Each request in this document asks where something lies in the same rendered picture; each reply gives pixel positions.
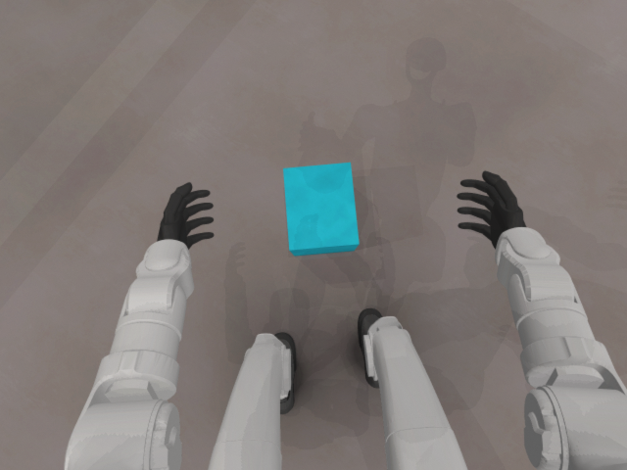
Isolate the robot right hand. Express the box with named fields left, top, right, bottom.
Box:
left=457, top=171, right=526, bottom=249

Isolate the robot right forearm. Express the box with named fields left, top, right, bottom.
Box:
left=495, top=227, right=627, bottom=397

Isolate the robot left upper arm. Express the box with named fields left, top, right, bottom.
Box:
left=68, top=399, right=182, bottom=470

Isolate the carton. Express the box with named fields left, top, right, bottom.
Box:
left=283, top=163, right=360, bottom=256

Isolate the robot left foot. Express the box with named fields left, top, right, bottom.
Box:
left=274, top=333, right=296, bottom=414

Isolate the robot left hand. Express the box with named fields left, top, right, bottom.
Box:
left=157, top=182, right=214, bottom=250

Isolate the robot right upper arm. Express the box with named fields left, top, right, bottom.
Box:
left=524, top=385, right=627, bottom=470

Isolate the robot right shin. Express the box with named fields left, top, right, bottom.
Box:
left=368, top=316, right=411, bottom=340

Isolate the robot left forearm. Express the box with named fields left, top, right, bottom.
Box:
left=64, top=239, right=194, bottom=470

